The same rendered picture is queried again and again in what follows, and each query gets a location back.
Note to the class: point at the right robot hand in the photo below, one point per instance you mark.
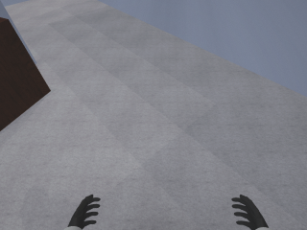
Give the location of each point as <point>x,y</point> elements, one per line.
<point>255,219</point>

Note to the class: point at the left robot hand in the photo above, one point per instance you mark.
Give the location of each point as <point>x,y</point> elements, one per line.
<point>78,219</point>

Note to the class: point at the pedestal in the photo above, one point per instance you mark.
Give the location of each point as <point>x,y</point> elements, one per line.
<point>21,84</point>

